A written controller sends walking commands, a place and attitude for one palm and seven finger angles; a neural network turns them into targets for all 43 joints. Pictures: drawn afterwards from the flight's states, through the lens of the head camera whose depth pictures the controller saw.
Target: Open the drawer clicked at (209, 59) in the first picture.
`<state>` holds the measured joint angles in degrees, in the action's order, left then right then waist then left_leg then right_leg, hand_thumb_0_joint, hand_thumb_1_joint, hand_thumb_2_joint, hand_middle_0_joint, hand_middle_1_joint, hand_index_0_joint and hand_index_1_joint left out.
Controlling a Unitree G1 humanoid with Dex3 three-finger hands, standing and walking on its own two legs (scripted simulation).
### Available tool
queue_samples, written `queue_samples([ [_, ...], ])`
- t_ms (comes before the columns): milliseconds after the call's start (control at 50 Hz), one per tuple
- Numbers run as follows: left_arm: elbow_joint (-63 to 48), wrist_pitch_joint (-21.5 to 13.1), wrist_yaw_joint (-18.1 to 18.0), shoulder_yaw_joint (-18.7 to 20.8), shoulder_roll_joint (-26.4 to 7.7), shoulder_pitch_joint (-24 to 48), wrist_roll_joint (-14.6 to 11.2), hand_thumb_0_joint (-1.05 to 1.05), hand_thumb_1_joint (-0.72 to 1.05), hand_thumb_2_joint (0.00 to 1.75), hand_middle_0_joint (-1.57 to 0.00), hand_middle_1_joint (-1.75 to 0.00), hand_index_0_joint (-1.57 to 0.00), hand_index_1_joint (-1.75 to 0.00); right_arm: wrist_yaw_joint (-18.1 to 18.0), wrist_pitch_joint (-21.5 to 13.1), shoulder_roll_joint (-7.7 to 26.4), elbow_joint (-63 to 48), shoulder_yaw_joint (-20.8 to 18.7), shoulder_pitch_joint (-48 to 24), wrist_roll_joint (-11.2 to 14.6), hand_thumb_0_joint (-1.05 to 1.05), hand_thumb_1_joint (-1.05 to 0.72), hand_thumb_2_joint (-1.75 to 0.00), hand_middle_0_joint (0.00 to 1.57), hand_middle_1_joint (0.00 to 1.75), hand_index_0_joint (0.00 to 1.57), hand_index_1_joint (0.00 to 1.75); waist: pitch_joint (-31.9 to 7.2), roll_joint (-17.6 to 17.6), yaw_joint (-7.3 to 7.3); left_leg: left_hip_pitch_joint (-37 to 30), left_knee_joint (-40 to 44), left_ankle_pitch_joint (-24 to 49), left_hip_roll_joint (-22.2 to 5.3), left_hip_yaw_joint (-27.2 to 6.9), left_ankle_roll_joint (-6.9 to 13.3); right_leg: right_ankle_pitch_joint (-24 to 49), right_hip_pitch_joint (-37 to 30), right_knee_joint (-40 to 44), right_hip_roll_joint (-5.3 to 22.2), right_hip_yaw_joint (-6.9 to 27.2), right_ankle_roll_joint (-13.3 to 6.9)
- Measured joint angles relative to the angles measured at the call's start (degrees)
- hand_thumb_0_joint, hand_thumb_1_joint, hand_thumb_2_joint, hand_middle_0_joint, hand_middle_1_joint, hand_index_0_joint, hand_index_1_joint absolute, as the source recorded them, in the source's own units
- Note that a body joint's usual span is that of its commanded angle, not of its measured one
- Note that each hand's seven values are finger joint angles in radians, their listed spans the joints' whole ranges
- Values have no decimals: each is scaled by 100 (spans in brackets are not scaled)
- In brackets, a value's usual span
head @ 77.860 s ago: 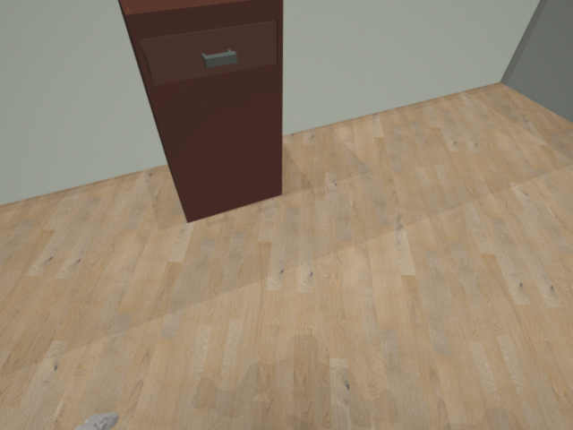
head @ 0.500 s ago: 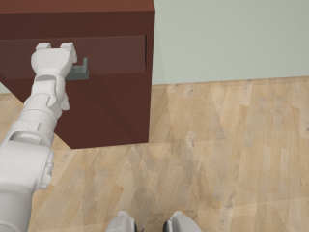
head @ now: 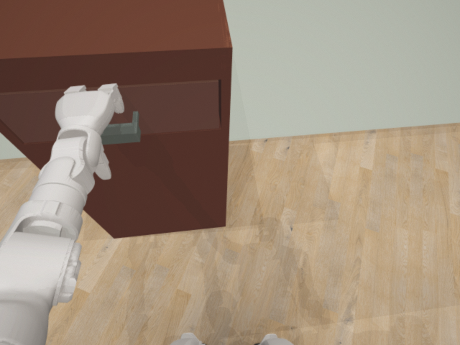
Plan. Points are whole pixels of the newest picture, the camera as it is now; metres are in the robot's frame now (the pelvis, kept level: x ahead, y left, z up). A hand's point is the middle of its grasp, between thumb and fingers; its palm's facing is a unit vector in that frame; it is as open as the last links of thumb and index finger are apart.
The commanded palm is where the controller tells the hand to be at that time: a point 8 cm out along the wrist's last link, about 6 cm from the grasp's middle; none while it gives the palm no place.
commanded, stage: lift the hand off the handle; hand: left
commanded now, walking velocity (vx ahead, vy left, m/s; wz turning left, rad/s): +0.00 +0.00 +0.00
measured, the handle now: (113, 125) +0.54 +0.22 +0.01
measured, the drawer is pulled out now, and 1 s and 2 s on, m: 0.00 0.00 0.00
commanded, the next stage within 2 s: draw the hand back to the body in 0.70 s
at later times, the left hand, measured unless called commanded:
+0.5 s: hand (84, 98) +0.49 +0.22 +0.13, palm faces -0.06 -0.02 -1.00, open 13.4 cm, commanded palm +0.48 +0.21 +0.21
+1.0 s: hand (84, 95) +0.47 +0.20 +0.15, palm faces +0.00 -0.05 -1.00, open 13.6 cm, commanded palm +0.43 +0.22 +0.22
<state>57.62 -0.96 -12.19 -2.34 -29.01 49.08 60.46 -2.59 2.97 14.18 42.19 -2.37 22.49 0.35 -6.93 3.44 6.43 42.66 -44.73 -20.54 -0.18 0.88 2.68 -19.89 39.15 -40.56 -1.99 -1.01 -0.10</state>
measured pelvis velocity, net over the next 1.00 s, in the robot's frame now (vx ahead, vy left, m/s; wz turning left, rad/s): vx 0.02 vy -0.02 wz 0.00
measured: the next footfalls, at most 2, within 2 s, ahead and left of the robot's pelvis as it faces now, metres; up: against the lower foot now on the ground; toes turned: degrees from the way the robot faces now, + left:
none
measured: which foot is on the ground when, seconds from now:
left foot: down 0.00-1.00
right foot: down 0.00-1.00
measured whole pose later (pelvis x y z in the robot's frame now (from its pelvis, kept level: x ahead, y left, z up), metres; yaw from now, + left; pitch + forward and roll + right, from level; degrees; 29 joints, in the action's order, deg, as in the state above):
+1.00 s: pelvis +0.02 -0.02 +0.02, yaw +0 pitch +11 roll +0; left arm 42.9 0.1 -0.8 -2.5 -29.6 43.2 55.7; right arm -2.5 6.4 16.0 39.0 -2.0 18.4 2.8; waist -6.2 4.5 2.5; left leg 25.7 -31.9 -16.8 0.0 2.0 1.5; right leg -17.4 24.0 -30.9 -1.9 0.4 -1.3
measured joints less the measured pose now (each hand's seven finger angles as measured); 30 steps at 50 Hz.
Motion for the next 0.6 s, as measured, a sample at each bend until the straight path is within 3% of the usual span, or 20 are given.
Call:
queue_samples([
  [200,-285,388,84,-195,169,86,-102,0,-49,30,-37,-122,-41,-122,71,45,37,-54,-3,-297,58,0,-90,-90,21,30,21,30,-24,56,-145,-585,397,110,53,4,-7,78,-567,346,46,13,1],
  [320,84,545,465,-304,123,377,-179,0,-49,30,-34,-121,-42,-122,12,101,52,-163,87,-485,131,0,-90,-90,21,30,21,30,45,47,-130,-869,631,218,71,7,-28,137,-806,485,62,19,-28],
  [440,-46,256,809,-226,-85,395,-200,0,-49,30,-33,-121,-41,-122,-107,88,81,-271,102,-432,157,0,-90,-90,21,30,21,30,104,10,-134,-1029,784,283,59,1,-69,172,-938,580,48,17,-68],
  [600,-345,89,974,-264,-186,423,-292,0,-49,30,-36,-122,-40,-122,-110,79,167,-179,23,-260,184,0,-91,-90,21,30,21,30,169,23,-216,-1166,902,318,52,-47,-110,187,-1083,691,37,-26,-109],
])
